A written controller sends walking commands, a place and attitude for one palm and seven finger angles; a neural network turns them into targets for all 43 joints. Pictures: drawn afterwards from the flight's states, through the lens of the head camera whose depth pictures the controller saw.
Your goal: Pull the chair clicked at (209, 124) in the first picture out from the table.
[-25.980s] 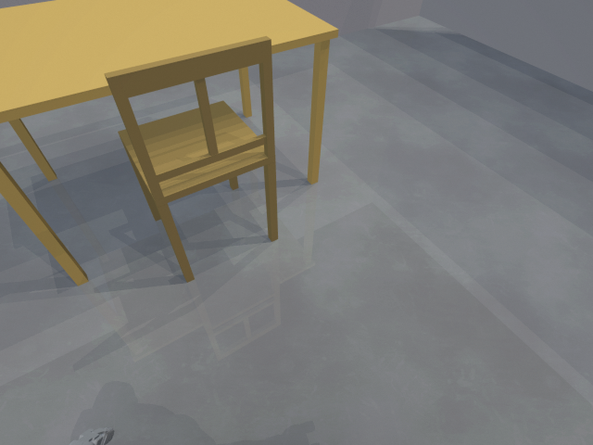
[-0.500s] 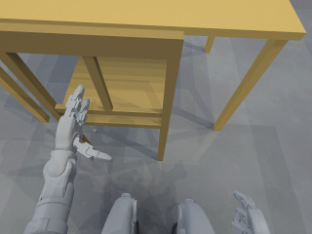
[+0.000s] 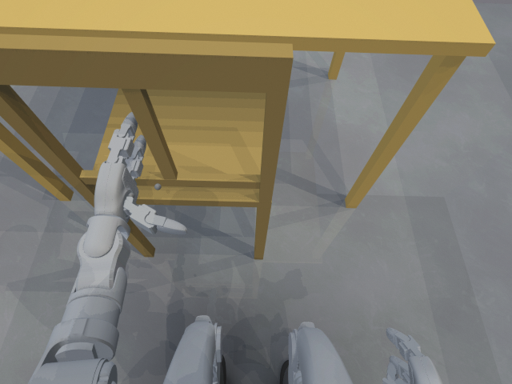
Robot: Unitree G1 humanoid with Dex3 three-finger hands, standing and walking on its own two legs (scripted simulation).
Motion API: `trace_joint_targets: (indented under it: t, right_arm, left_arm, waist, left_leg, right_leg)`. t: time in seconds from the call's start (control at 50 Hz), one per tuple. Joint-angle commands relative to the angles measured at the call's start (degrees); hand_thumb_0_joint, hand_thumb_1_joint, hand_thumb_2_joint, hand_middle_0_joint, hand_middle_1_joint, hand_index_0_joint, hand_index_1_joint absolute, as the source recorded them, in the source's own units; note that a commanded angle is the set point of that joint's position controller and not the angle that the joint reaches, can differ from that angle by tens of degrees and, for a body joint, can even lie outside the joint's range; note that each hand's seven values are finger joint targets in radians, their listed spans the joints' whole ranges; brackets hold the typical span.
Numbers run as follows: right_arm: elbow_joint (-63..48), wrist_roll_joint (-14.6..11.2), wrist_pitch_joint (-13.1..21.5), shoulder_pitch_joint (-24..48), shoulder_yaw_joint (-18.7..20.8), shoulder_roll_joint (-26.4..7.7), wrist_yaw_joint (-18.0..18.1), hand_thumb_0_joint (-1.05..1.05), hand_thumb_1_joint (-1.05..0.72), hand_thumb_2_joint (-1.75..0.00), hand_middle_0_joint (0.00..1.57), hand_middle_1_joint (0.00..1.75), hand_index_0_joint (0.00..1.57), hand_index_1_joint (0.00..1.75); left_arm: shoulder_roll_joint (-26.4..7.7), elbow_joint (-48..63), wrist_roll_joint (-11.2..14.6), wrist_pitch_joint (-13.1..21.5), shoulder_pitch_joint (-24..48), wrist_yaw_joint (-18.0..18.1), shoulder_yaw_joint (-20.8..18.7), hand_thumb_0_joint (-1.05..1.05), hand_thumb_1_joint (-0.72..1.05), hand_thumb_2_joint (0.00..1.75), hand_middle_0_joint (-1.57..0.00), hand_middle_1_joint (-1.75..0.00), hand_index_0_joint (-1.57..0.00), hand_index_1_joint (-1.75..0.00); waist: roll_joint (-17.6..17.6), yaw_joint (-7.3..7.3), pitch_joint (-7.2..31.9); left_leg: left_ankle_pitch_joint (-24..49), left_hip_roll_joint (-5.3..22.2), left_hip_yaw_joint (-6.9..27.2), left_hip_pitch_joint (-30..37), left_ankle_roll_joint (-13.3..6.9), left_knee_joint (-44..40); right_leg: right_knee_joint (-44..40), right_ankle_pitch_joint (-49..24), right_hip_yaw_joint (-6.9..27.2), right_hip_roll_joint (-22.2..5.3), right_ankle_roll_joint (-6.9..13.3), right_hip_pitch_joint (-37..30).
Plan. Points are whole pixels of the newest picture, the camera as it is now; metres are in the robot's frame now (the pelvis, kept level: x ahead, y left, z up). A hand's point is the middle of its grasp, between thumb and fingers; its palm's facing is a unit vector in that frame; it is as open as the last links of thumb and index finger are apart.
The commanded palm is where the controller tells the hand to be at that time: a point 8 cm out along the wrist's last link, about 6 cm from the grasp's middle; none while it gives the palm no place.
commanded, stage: push the fingers through the gap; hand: left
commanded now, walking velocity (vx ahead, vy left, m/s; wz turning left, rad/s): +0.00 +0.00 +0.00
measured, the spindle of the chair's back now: (155, 138) +0.50 +0.18 +0.03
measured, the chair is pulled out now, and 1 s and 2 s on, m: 0.00 0.00 0.00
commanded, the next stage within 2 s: hook a spindle and tug to test in 1.12 s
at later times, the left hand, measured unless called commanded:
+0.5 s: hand (159, 163) +0.44 +0.16 +0.03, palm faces +0.01 -1.00 -0.05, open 16.9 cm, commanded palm +0.42 +0.21 +0.03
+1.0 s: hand (165, 152) +0.46 +0.16 +0.03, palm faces +0.01 -1.00 -0.05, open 16.9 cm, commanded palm +0.44 +0.20 +0.03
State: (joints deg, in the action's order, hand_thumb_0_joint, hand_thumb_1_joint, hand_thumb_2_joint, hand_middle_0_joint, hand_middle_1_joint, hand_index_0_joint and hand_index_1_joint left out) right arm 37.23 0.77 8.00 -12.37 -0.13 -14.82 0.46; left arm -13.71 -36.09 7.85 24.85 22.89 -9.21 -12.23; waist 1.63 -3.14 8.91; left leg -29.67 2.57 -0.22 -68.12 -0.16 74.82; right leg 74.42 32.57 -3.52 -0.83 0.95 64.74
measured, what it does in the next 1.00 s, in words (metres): stands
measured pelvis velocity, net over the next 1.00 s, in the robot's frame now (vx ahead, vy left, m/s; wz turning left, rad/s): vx -0.01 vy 0.00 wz -0.02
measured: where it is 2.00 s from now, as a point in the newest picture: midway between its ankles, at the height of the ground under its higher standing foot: outside the picture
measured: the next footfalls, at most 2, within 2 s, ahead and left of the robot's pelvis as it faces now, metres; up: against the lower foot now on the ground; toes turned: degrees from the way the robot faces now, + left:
none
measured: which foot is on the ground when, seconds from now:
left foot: down 0.00-1.00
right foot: down 0.00-1.00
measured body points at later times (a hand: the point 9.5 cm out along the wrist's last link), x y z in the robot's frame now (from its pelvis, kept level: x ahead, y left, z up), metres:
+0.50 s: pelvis +0.00 -0.01 -0.01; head +0.13 +0.00 +0.43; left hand +0.44 +0.22 +0.04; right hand +0.09 -0.27 -0.13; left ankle +0.05 +0.12 -0.61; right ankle +0.02 -0.11 -0.61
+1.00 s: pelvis -0.01 +0.00 -0.01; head +0.13 +0.01 +0.42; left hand +0.46 +0.21 +0.04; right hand +0.06 -0.26 -0.13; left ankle +0.05 +0.12 -0.61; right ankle +0.02 -0.11 -0.61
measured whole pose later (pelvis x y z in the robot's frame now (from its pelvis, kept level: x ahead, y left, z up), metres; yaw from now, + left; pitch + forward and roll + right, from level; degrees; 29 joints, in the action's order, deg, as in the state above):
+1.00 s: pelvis -0.01 +0.00 -0.01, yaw -1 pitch +25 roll -2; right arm 38.9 1.9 5.3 -15.9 -0.2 -15.2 -1.5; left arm -18.4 -56.0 4.2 28.6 40.6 -8.2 -19.0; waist 2.0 -6.5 8.8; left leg -29.1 3.1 -0.6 -72.4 -0.5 76.2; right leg 75.6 31.6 -2.9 -0.2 0.8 69.3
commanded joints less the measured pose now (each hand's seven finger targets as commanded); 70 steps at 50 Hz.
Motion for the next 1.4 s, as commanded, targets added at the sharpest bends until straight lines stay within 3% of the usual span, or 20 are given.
trace_joint_targets:
  t: [0.0, 0.06, 0.16, 0.28, 0.36, 0.42, 0.52, 0.56, 0.62, 0.68, 0.8, 0.94, 1.0, 1.04, 1.1, 1.16, 1.2, 1.28, 1.34, 1.38]
  right_arm:
    - [-5.5, 0.2, 1.7, -3.6, 3.3, -8.9, 0.6, 0.0, -0.9, -0.9, 0.2, 0.3, 0.2, 0.3]
    - [-5.0, 0.1, 1.3, -3.9, 3.3, -8.6, 0.5, 0.0, -0.9, -0.9, 0.2, 0.3, 0.2, 0.3]
    - [-4.3, 0.3, 1.2, -4.8, 3.5, -9.0, 0.5, 0.0, -0.9, -0.9, 0.2, 0.3, 0.2, 0.3]
    - [-3.9, 0.4, 1.0, -5.8, 3.4, -8.9, 0.3, 0.0, -0.9, -0.9, 0.2, 0.3, 0.2, 0.3]
    - [-3.3, 0.3, 0.6, -6.5, 3.3, -9.3, 0.3, 0.0, -0.9, -0.9, 0.2, 0.3, 0.2, 0.3]
    - [-3.3, 0.4, 0.8, -7.0, 3.1, -9.2, 0.3, 0.0, -0.9, -0.9, 0.2, 0.3, 0.2, 0.3]
    - [-2.7, 0.5, 0.7, -8.2, 3.4, -9.7, 0.0, 0.0, -0.9, -0.9, 0.2, 0.3, 0.2, 0.3]
    - [-2.6, 0.4, 0.5, -8.1, 3.4, -9.6, -0.1, 0.0, -0.9, -0.9, 0.2, 0.3, 0.2, 0.3]
    - [-2.5, 0.6, 0.3, -8.7, 3.6, -10.1, -0.3, 0.0, -0.9, -0.9, 0.2, 0.3, 0.2, 0.3]
    - [-2.0, 0.8, 0.1, -9.0, 3.6, -10.0, -0.5, 0.0, -0.9, -0.9, 0.2, 0.3, 0.2, 0.3]
    - [-2.5, 1.2, -0.8, -9.6, 3.7, -10.4, -1.0, 0.0, -0.9, -0.9, 0.2, 0.3, 0.2, 0.3]
    - [-2.4, 1.1, -1.3, -9.4, 3.4, -10.0, -1.0, 0.0, -0.9, -0.9, 0.2, 0.3, 0.2, 0.3]
    - [-2.6, 1.2, -1.2, -9.7, 3.6, -10.1, -1.1, 0.0, -0.9, -0.9, 0.2, 0.3, 0.2, 0.3]
    - [-2.2, 1.1, -1.4, -9.7, 3.5, -10.0, -1.1, 0.0, -0.9, -0.9, 0.2, 0.3, 0.2, 0.3]
    - [-2.3, 1.1, -1.5, -10.1, 3.7, -10.2, -1.1, 0.0, -0.9, -0.9, 0.2, 0.3, 0.2, 0.3]
    - [-2.2, 0.9, -1.8, -9.6, 3.5, -10.0, -1.0, 0.0, -0.9, -0.9, 0.2, 0.3, 0.2, 0.3]
    - [-2.3, 1.0, -1.6, -9.7, 3.5, -10.1, -0.8, 0.0, -0.9, -0.9, 0.2, 0.3, 0.2, 0.3]
    - [-2.4, 1.0, -1.5, -9.4, 3.6, -9.8, -1.1, 0.0, -0.9, -0.9, 0.2, 0.3, 0.2, 0.3]
    - [-2.1, 0.9, -1.6, -9.3, 3.5, -9.9, -1.0, 0.0, -0.9, -0.9, 0.2, 0.3, 0.2, 0.3]
    - [-2.4, 1.0, -1.7, -9.6, 3.7, -10.1, -1.0, 0.0, -0.9, -0.9, 0.2, 0.3, 0.2, 0.3]
  left_arm:
    - [-10.4, 9.8, 0.1, 4.7, 16.4, 0.9, -3.7, 0.0, -0.5, 0.3, -0.06, -0.08, -0.06, -0.08]
    - [-8.8, 7.2, 0.0, 4.8, 19.6, 0.8, -2.3, 0.0, -0.5, 0.3, -0.06, -0.08, -0.06, -0.08]
    - [-11.9, 5.3, -0.4, 5.8, 23.4, 1.2, -4.7, 0.0, -0.5, 0.3, -0.06, -0.08, -0.06, -0.08]
    - [-12.7, 3.3, -0.4, 6.5, 26.3, 0.5, -5.3, 0.0, -0.5, 0.3, -0.06, -0.08, -0.06, -0.08]
    - [-14.5, -1.7, -0.3, 5.8, 28.7, -0.3, -6.7, 0.0, -0.5, 0.3, -0.06, -0.08, -0.06, -0.08]
    - [-15.4, -0.7, -0.1, 6.5, 32.4, -0.9, -7.1, 0.0, -0.5, 0.3, -0.06, -0.08, -0.06, -0.08]
    - [-15.8, -4.2, -0.1, 6.4, 31.7, -1.6, -7.8, 0.0, -0.5, 0.3, -0.06, -0.08, -0.06, -0.08]
    - [-14.1, -4.4, -0.3, 6.4, 34.8, -1.8, -5.9, 0.0, -0.5, 0.3, -0.06, -0.08, -0.06, -0.08]
    - [-15.8, -4.9, -0.9, 6.5, 35.7, -1.2, -7.3, 0.0, -0.5, 0.3, -0.06, -0.08, -0.06, -0.08]
    - [-14.4, -5.1, -1.3, 7.1, 39.0, -0.4, -6.1, 0.0, -0.5, 0.3, -0.06, -0.08, -0.06, -0.08]
    - [-16.3, -7.9, -2.6, 7.3, 36.8, 0.9, -8.1, 0.0, -0.5, 0.3, -0.06, -0.08, -0.06, -0.08]
    - [-17.0, -7.8, -2.9, 8.0, 40.5, 1.5, -8.2, 0.0, -0.5, 0.3, -0.06, -0.08, -0.06, -0.08]
    - [-16.9, -5.6, -2.8, 8.6, 40.4, 1.2, -7.9, 0.0, -0.5, 0.3, -0.06, -0.08, -0.06, -0.08]
    - [-14.9, -7.4, -2.6, 8.0, 39.4, 0.8, -6.5, 0.0, -0.5, 0.3, -0.06, -0.08, -0.06, -0.08]
    - [-16.2, -6.9, -2.3, 7.6, 38.2, 0.7, -7.9, 0.0, -0.5, 0.3, -0.06, -0.08, -0.06, -0.08]
    - [-15.7, -8.5, -2.2, 7.0, 38.0, 0.6, -7.5, 0.0, -0.5, 0.3, -0.06, -0.08, -0.06, -0.08]
    - [-17.4, -7.1, -2.2, 7.7, 39.3, 0.6, -8.6, 0.0, -0.5, 0.3, -0.06, -0.08, -0.06, -0.08]
    - [-15.2, -6.2, -2.1, 8.2, 38.1, 0.3, -6.9, 0.0, -0.5, 0.3, -0.13, -0.3, -0.13, -0.3]
    - [-14.5, -7.0, -2.1, 8.0, 39.7, 0.3, -6.1, 0.0, -0.5, 0.3, -0.18, -0.46, -0.18, -0.46]
    - [-16.4, -6.7, -2.1, 7.9, 37.7, 0.4, -7.9, 0.0, -0.5, 0.3, -0.22, -0.57, -0.22, -0.57]
  waist:
    - [0.9, -0.38, 25.7]
    - [-0.4, -1.64, 23.6]
    - [0.1, -1.6, 25.2]
    - [0.5, -1.88, 28.1]
    - [-2.1, -2.89, 24.7]
    - [1.6, -2.63, 27.8]
    - [0.6, -2.76, 27.9]
    - [0.9, -3.66, 26.6]
    - [2.6, -3.09, 28.0]
    - [3.2, -3.96, 28.1]
    - [1.6, -3.34, 28.6]
    - [1.7, -4.3, 27.4]
    - [4.1, -3.89, 30.7]
    - [3.2, -4.34, 28.3]
    - [1.9, -3.92, 30.1]
    - [1.4, -4.23, 26.7]
    - [1.7, -3.92, 27.8]
    - [3.1, -3.92, 29.1]
    - [3.0, -4.57, 27.1]
    - [2.5, -3.61, 29.3]
  left_leg:
    - [14.6, -3.2, 2.2, 19.5, -0.3, -8.6]
    - [12.6, -3.3, 1.8, 17.4, -0.6, -8.3]
    - [12.5, -3.3, 1.8, 17.6, -0.6, -8.0]
    - [14.5, -3.4, 1.3, 17.2, -0.9, -7.1]
    - [11.3, -3.4, 1.2, 13.3, -1.1, -6.7]
    - [12.7, -3.5, 1.2, 15.2, -1.1, -6.4]
    - [14.8, -3.2, 1.7, 16.2, -0.9, -6.2]
    - [13.5, -3.2, 1.8, 16.4, -1.0, -6.5]
    - [14.4, -3.1, 2.4, 18.1, -0.8, -6.7]
    - [14.6, -3.0, 2.8, 19.7, -0.7, -6.9]
    - [14.2, -3.0, 3.0, 18.7, -0.7, -7.3]
    - [11.9, -3.0, 2.5, 16.9, -0.9, -7.0]
    - [14.2, -2.9, 2.7, 19.8, -0.8, -7.0]
    - [14.0, -2.8, 2.9, 19.7, -0.6, -7.2]
    - [14.8, -2.9, 2.6, 19.2, -0.9, -6.9]
    - [12.7, -3.0, 2.4, 17.1, -0.9, -7.1]
    - [12.8, -3.0, 2.4, 17.3, -1.0, -7.0]
    - [14.5, -3.0, 2.3, 19.0, -0.8, -6.8]
    - [13.5, -2.9, 2.7, 18.8, -0.8, -7.0]
    - [14.5, -3.0, 2.5, 19.1, -0.7, -6.9]
  right_leg:
    - [-10.2, -17.0, 2.2, 2.9, 0.5, -10.9]
    - [-10.9, -15.9, 2.6, 2.7, 0.2, -10.5]
    - [-10.7, -15.7, 3.0, 2.9, 0.3, -10.5]
    - [-10.4, -18.9, 3.8, 2.8, 0.1, -12.7]
    - [-11.2, -15.8, 4.5, 2.7, -0.2, -12.0]
    - [-10.8, -17.0, 4.8, 2.7, 0.1, -12.2]
    - [-9.9, -19.0, 3.7, 3.0, 0.2, -11.2]
    - [-10.3, -17.3, 3.4, 3.0, 0.1, -9.4]
    - [-9.7, -16.9, 2.8, 3.1, 0.4, -8.0]
    - [-9.7, -16.3, 2.2, 3.2, 0.4, -6.3]
    - [-9.3, -15.5, 1.9, 3.5, 0.6, -6.7]
    - [-9.9, -14.2, 2.6, 3.5, 0.3, -6.9]
    - [-9.4, -15.8, 2.5, 3.6, 0.5, -7.0]
    - [-9.7, -15.5, 2.0, 3.6, 0.5, -6.0]
    - [-9.7, -16.8, 2.4, 3.6, 0.4, -7.9]
    - [-10.3, -15.2, 2.5, 3.4, 0.2, -7.3]
    - [-10.1, -15.3, 2.8, 3.5, 0.3, -7.9]
    - [-10.1, -16.8, 2.7, 3.5, 0.3, -8.0]
    - [-9.9, -15.6, 2.2, 3.4, 0.3, -6.0]
    - [-10.0, -16.7, 2.6, 3.4, 0.4, -8.0]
